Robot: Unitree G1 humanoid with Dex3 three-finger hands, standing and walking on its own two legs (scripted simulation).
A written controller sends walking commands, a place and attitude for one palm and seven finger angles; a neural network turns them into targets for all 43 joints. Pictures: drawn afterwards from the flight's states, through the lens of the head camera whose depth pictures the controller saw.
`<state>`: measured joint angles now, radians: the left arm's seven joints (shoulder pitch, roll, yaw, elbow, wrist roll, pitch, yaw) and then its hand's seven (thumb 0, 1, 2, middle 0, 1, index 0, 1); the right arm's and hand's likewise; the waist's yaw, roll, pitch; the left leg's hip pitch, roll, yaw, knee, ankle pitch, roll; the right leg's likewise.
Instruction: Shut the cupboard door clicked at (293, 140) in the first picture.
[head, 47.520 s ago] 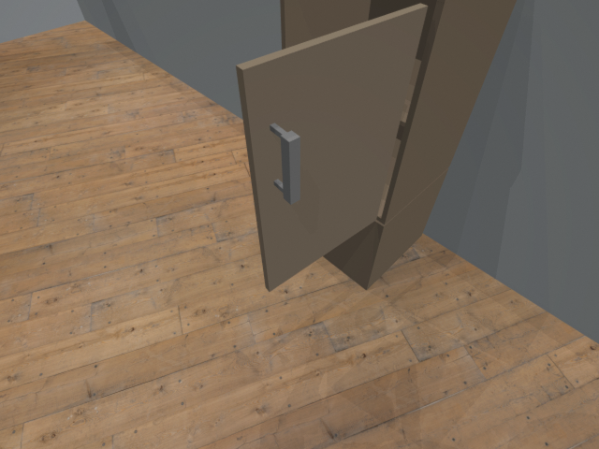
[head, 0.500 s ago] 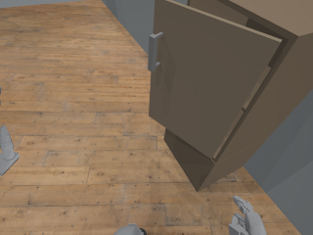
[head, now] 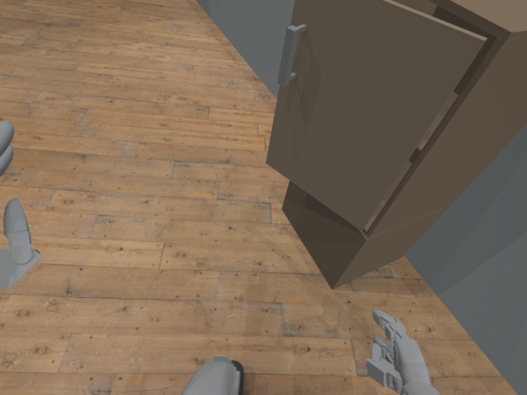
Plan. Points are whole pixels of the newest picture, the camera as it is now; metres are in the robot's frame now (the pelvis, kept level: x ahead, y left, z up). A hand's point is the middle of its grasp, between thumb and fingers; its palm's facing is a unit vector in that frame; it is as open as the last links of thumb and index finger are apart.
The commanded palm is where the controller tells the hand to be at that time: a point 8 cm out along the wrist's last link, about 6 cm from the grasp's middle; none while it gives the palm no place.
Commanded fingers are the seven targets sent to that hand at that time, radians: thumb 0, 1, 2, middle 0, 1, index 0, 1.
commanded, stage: stop stepping back and stand still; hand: left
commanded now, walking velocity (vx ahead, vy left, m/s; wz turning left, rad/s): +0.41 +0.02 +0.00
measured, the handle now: (292, 55) +0.85 +0.05 +0.10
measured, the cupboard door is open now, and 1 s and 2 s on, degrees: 22 22 22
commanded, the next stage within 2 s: let the arm hang, fingers relaxed in 0.68 s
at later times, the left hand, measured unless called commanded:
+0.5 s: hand out of the picture +0.13 +0.30 +0.21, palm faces +0.35 -0.75 -0.55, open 7.4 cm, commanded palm +0.09 +0.33 +0.20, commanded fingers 0.00 0.90 0.90 -0.20 -0.30 -0.20 -0.30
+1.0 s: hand out of the picture +0.09 +0.25 -0.09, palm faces -0.09 -0.95 -0.29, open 7.4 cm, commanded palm none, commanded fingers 0.00 0.90 0.90 -0.20 -0.30 -0.20 -0.30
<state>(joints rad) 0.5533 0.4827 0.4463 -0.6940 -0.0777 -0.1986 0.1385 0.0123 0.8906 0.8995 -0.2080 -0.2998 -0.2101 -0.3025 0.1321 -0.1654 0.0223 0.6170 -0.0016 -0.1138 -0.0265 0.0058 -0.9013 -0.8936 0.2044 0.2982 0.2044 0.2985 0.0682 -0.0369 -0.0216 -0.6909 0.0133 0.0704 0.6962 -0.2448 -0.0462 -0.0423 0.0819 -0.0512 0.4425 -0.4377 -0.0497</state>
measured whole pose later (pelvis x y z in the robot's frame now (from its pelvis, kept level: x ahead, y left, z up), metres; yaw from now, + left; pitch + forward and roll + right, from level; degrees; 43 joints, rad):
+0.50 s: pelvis -0.06 +0.04 +0.03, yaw -3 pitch +1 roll -3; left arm 0.67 0.54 0.48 -0.54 -0.03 -0.15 0.16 0.01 0.88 0.90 -0.22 -0.30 -0.22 -0.30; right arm 0.35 -0.19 -0.01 0.66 -0.02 -0.04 -0.08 0.01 -0.90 -0.89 0.20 0.30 0.20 0.30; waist -0.03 -0.01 -0.08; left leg -0.36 0.01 0.07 0.41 -0.17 0.04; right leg -0.15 0.07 -0.16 0.48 -0.47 -0.05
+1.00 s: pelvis -0.09 +0.06 +0.01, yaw -2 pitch +0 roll +1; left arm 0.23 0.26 0.01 0.52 0.02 0.07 0.00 0.01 0.91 0.90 -0.20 -0.30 -0.20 -0.30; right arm 0.15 -0.24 0.03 0.74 -0.04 -0.01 0.00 0.00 -0.90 -0.89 0.20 0.30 0.20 0.30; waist -0.05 0.00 0.03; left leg -0.43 -0.01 0.07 0.57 -0.14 0.04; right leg -0.36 -0.03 0.03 0.79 -0.46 0.02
